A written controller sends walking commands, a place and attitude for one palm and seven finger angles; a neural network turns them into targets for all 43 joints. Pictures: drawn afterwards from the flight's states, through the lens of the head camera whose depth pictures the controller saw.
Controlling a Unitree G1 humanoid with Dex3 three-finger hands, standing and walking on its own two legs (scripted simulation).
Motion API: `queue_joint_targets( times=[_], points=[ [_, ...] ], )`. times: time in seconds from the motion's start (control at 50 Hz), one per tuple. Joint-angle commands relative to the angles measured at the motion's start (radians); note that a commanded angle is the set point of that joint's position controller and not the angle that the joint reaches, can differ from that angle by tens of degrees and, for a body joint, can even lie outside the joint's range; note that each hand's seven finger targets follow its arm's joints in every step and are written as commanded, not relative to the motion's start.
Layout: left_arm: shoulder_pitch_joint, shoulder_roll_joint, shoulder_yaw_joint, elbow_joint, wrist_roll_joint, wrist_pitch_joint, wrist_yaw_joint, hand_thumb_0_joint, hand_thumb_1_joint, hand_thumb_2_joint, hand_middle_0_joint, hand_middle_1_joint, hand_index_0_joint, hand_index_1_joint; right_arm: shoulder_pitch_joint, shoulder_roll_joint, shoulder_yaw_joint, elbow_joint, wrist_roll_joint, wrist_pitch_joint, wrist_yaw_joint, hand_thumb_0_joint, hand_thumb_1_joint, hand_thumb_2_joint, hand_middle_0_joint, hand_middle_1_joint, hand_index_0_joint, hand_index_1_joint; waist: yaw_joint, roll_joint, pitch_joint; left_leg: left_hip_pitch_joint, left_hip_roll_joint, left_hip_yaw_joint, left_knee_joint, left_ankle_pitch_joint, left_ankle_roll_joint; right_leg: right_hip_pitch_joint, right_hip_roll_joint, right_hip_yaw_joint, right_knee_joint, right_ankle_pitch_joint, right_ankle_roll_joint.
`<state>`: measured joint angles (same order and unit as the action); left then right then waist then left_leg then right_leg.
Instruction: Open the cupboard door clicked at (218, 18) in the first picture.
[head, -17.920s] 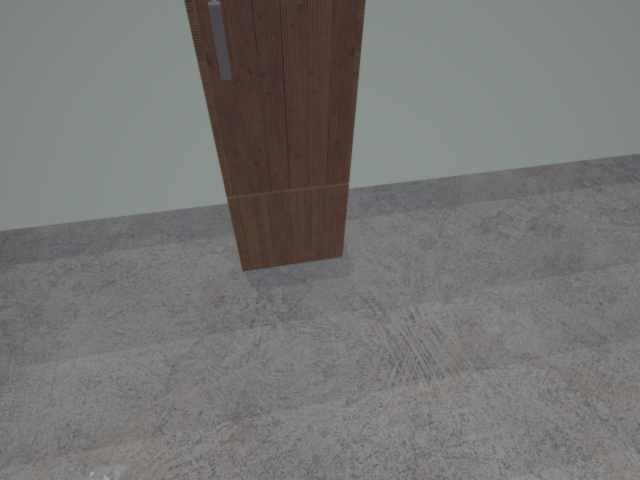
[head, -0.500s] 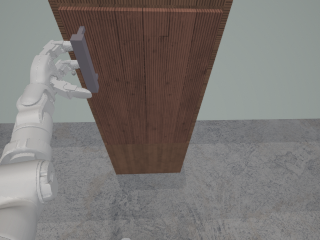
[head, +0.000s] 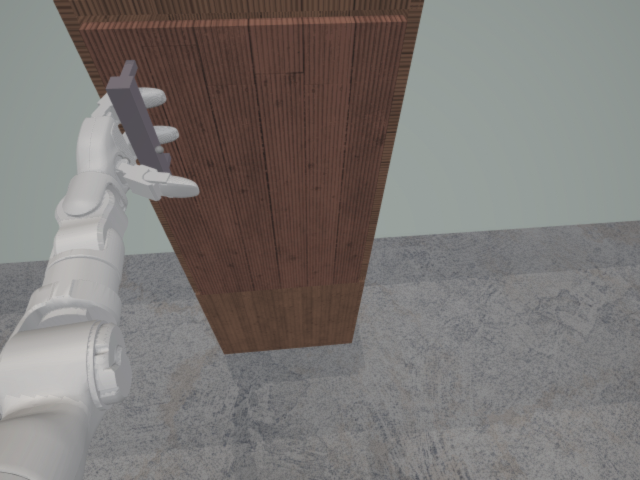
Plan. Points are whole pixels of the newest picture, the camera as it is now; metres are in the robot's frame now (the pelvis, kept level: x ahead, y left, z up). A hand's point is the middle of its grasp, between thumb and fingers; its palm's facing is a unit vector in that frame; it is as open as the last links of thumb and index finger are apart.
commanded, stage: slide the fingers in behind the handle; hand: left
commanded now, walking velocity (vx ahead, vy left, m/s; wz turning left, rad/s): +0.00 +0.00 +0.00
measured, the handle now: (147, 129) +0.52 +0.20 +0.16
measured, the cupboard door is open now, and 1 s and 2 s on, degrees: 0 0 21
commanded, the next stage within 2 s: close the thumb around the handle in 0.52 s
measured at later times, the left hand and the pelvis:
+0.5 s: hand (160, 149) +0.48 +0.18 +0.16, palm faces +0.05 -1.00 +0.01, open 14.0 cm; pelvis +0.00 +0.00 +0.00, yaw +1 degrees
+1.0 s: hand (161, 149) +0.48 +0.18 +0.16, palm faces +0.06 -1.00 +0.00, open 9.9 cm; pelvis +0.00 +0.01 +0.00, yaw +1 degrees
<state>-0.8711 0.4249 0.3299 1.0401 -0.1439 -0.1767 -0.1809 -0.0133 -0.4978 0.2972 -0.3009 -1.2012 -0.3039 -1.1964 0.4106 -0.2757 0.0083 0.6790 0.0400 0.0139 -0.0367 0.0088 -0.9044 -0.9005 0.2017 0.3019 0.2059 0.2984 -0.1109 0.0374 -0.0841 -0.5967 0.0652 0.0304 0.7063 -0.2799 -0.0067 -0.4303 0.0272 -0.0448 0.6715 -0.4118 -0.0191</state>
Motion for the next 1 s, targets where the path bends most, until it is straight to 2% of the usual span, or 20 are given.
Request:
queue_joint_targets(
  times=[0.0, 0.06, 0.16, 0.28, 0.32, 0.42, 0.44, 0.48, 0.5, 0.56, 0.6, 0.66, 0.72, 0.78, 0.82, 0.86, 0.88, 0.92, 0.96, 0.98],
  points=[
    [-0.464, 0.244, 0.041, -0.250, -0.011, -0.074, 0.011, 0.000, -0.500, 0.300, -0.300, -1.200, -0.300, -1.200, 0.040, -0.151, -0.059, -0.099, -0.005, -0.039, -0.010, 0.000, -0.900, -0.900, 0.200, 0.300, 0.200, 0.300, 0.011, 0.014, -0.365, 0.372, -0.056, -0.032, -0.027, 0.280, 0.056, -0.013, 0.024, 0.024, -0.089, 0.460, 0.016],
    [-0.467, 0.205, 0.011, -0.251, -0.010, -0.071, 0.015, 0.000, -0.500, 0.300, -0.300, -1.200, -0.300, -1.200, 0.038, -0.148, -0.060, -0.100, -0.004, -0.041, -0.009, 0.000, -0.900, -0.900, 0.200, 0.300, 0.200, 0.300, -0.002, -0.007, -0.332, 0.366, -0.058, -0.028, -0.028, 0.255, 0.060, -0.023, 0.025, 0.021, -0.099, 0.438, 0.017],
    [-0.528, 0.182, -0.021, -0.222, -0.005, -0.066, 0.022, 0.000, -0.500, 0.300, -0.300, -1.200, -0.300, -1.200, 0.038, -0.149, -0.058, -0.085, -0.002, -0.044, -0.013, 0.000, -0.900, -0.900, 0.200, 0.300, 0.200, 0.300, -0.024, 0.021, -0.290, 0.376, -0.055, -0.037, -0.031, 0.220, 0.057, -0.077, 0.023, 0.019, -0.108, 0.379, 0.015],
    [-0.526, 0.218, 0.017, -0.207, -0.006, -0.077, 0.022, 0.000, -0.500, 0.300, -0.300, -1.200, -0.300, -1.200, 0.040, -0.153, -0.058, -0.082, -0.005, -0.050, -0.012, 0.000, -0.900, -0.900, 0.200, 0.300, 0.200, 0.300, -0.012, -0.006, -0.350, 0.386, -0.054, -0.039, -0.023, 0.253, 0.057, -0.058, 0.021, 0.024, -0.094, 0.417, 0.017],
    [-0.529, 0.181, -0.018, -0.195, -0.006, -0.075, 0.017, 0.000, -0.500, 0.300, -0.300, -1.200, -0.300, -1.200, 0.033, -0.148, -0.054, -0.086, -0.004, -0.051, -0.010, 0.000, -0.900, -0.900, 0.200, 0.300, 0.200, 0.300, -0.015, 0.022, -0.328, 0.382, -0.055, -0.040, -0.026, 0.244, 0.052, -0.071, 0.022, 0.019, -0.093, 0.404, 0.015],
    [-0.568, 0.175, -0.028, -0.182, 0.000, -0.071, 0.025, 0.000, -0.500, 0.300, -0.300, -1.200, -0.300, -1.200, 0.039, -0.151, -0.057, -0.080, -0.004, -0.049, -0.011, 0.000, -0.900, -0.900, 0.200, 0.300, 0.200, 0.300, -0.032, 0.025, -0.317, 0.391, -0.051, -0.047, -0.019, 0.240, 0.052, -0.107, 0.022, 0.018, -0.093, 0.381, 0.016],
    [-0.564, 0.189, -0.012, -0.159, -0.001, -0.067, 0.027, 0.000, -0.500, 0.300, -0.300, -1.200, -0.300, -1.200, 0.046, -0.153, -0.056, -0.077, -0.005, -0.048, -0.012, 0.000, -0.900, -0.900, 0.200, 0.300, 0.200, 0.300, -0.030, 0.002, -0.306, 0.380, -0.049, -0.051, -0.021, 0.229, 0.051, -0.109, 0.023, 0.016, -0.095, 0.365, 0.016],
    [-0.581, 0.190, -0.017, -0.171, 0.006, -0.076, 0.030, 0.000, -0.500, 0.300, -0.300, -1.200, -0.300, -1.200, 0.047, -0.153, -0.057, -0.077, -0.006, -0.048, -0.011, 0.000, -0.900, -0.900, 0.200, 0.300, 0.200, 0.300, -0.029, 0.013, -0.331, 0.385, -0.049, -0.052, -0.020, 0.234, 0.050, -0.107, 0.023, 0.016, -0.087, 0.366, 0.015],
    [-0.573, 0.168, -0.029, -0.178, 0.006, -0.075, 0.030, 0.000, -0.500, 0.300, -0.300, -1.200, -0.300, -1.200, 0.047, -0.150, -0.058, -0.080, -0.009, -0.050, -0.009, 0.000, -0.900, -0.900, 0.200, 0.300, 0.200, 0.300, -0.025, 0.050, -0.345, 0.405, -0.049, -0.054, -0.018, 0.247, 0.047, -0.115, 0.023, 0.012, -0.083, 0.363, 0.012],
    [-0.558, 0.179, -0.012, -0.193, -0.001, -0.082, 0.033, 0.000, -0.500, 0.300, -0.300, -1.200, -0.300, -1.200, 0.059, -0.153, -0.059, -0.077, -0.012, -0.051, -0.007, 0.000, -0.900, -0.900, 0.200, 0.300, 0.200, 0.300, -0.019, 0.015, -0.361, 0.409, -0.049, -0.062, -0.011, 0.280, 0.049, -0.092, 0.026, 0.007, -0.078, 0.381, 0.008],
    [-0.557, 0.141, -0.040, -0.224, -0.001, -0.083, 0.033, 0.000, -0.500, 0.300, -0.300, -1.200, -0.300, -1.200, 0.047, -0.147, -0.061, -0.082, -0.010, -0.052, -0.003, 0.000, -0.900, -0.900, 0.200, 0.300, 0.200, 0.300, -0.019, 0.048, -0.375, 0.436, -0.046, -0.059, -0.013, 0.283, 0.046, -0.109, 0.028, 0.006, -0.078, 0.382, 0.009],
    [-0.522, 0.155, -0.022, -0.214, -0.006, -0.078, 0.040, 0.000, -0.332, 0.372, -0.312, -1.218, -0.312, -1.218, 0.052, -0.150, -0.060, -0.079, -0.011, -0.049, -0.004, 0.000, -0.900, -0.900, 0.200, 0.300, 0.200, 0.300, -0.013, 0.009, -0.350, 0.412, -0.048, -0.059, -0.013, 0.297, 0.049, -0.084, 0.030, 0.004, -0.081, 0.401, 0.007],
    [-0.555, 0.143, -0.040, -0.213, 0.000, -0.071, 0.040, 0.000, -0.164, 0.444, -0.324, -1.236, -0.324, -1.236, 0.047, -0.148, -0.060, -0.075, -0.006, -0.049, -0.004, 0.000, -0.900, -0.900, 0.200, 0.300, 0.200, 0.300, -0.024, 0.013, -0.321, 0.404, -0.046, -0.059, -0.023, 0.253, 0.047, -0.109, 0.031, 0.003, -0.087, 0.366, 0.010],
    [-0.544, 0.145, -0.035, -0.238, 0.002, -0.077, 0.043, 0.000, 0.004, 0.516, -0.336, -1.254, -0.336, -1.254, 0.049, -0.149, -0.063, -0.075, -0.008, -0.052, -0.002, 0.000, -0.900, -0.900, 0.200, 0.300, 0.200, 0.300, -0.016, 0.034, -0.360, 0.437, -0.045, -0.061, -0.018, 0.288, 0.046, -0.107, 0.031, 0.003, -0.080, 0.385, 0.007],
    [-0.550, 0.099, -0.070, -0.230, -0.007, -0.069, 0.039, 0.000, 0.116, 0.564, -0.344, -1.266, -0.344, -1.266, 0.042, -0.144, -0.060, -0.077, -0.006, -0.054, -0.002, 0.000, -0.900, -0.900, 0.200, 0.300, 0.200, 0.300, -0.028, 0.037, -0.332, 0.434, -0.046, -0.060, -0.019, 0.269, 0.045, -0.124, 0.032, 0.003, -0.089, 0.368, 0.009],
    [-0.554, 0.151, -0.028, -0.212, -0.011, -0.073, 0.045, 0.000, 0.228, 0.612, -0.352, -1.278, -0.352, -1.278, 0.055, -0.152, -0.060, -0.068, -0.011, -0.054, -0.005, 0.000, -0.900, -0.900, 0.200, 0.300, 0.200, 0.300, -0.025, -0.011, -0.322, 0.404, -0.048, -0.061, -0.020, 0.258, 0.051, -0.095, 0.031, 0.005, -0.093, 0.371, 0.009],
    [-0.544, 0.154, -0.028, -0.220, -0.004, -0.074, 0.044, 0.000, 0.284, 0.636, -0.356, -1.284, -0.356, -1.284, 0.044, -0.150, -0.061, -0.074, -0.006, -0.054, -0.004, 0.000, -0.900, -0.900, 0.200, 0.300, 0.200, 0.300, -0.016, 0.022, -0.343, 0.413, -0.048, -0.056, -0.022, 0.265, 0.048, -0.098, 0.029, 0.010, -0.087, 0.382, 0.009],
    [-0.565, 0.104, -0.073, -0.230, 0.000, -0.073, 0.040, 0.000, 0.396, 0.684, -0.364, -1.296, -0.364, -1.296, 0.043, -0.143, -0.060, -0.074, -0.006, -0.056, -0.004, 0.000, -0.900, -0.900, 0.200, 0.300, 0.200, 0.300, -0.031, 0.042, -0.331, 0.431, -0.047, -0.060, -0.019, 0.264, 0.046, -0.125, 0.029, 0.004, -0.087, 0.366, 0.009],
    [-0.570, 0.091, -0.079, -0.210, -0.006, -0.072, 0.046, 0.000, 0.508, 0.732, -0.372, -1.308, -0.372, -1.308, 0.052, -0.145, -0.058, -0.068, -0.010, -0.058, -0.003, 0.000, -0.900, -0.900, 0.200, 0.300, 0.200, 0.300, -0.038, 0.015, -0.310, 0.416, -0.048, -0.063, -0.018, 0.254, 0.048, -0.123, 0.030, 0.001, -0.092, 0.356, 0.009],
    [-0.556, 0.128, -0.045, -0.202, -0.004, -0.071, 0.046, 0.000, 0.564, 0.756, -0.376, -1.314, -0.376, -1.314, 0.049, -0.150, -0.061, -0.065, -0.008, -0.059, -0.003, 0.000, -0.900, -0.900, 0.200, 0.300, 0.200, 0.300, -0.025, 0.016, -0.334, 0.419, -0.048, -0.061, -0.018, 0.258, 0.047, -0.120, 0.030, 0.006, -0.089, 0.365, 0.010]
  ],
)
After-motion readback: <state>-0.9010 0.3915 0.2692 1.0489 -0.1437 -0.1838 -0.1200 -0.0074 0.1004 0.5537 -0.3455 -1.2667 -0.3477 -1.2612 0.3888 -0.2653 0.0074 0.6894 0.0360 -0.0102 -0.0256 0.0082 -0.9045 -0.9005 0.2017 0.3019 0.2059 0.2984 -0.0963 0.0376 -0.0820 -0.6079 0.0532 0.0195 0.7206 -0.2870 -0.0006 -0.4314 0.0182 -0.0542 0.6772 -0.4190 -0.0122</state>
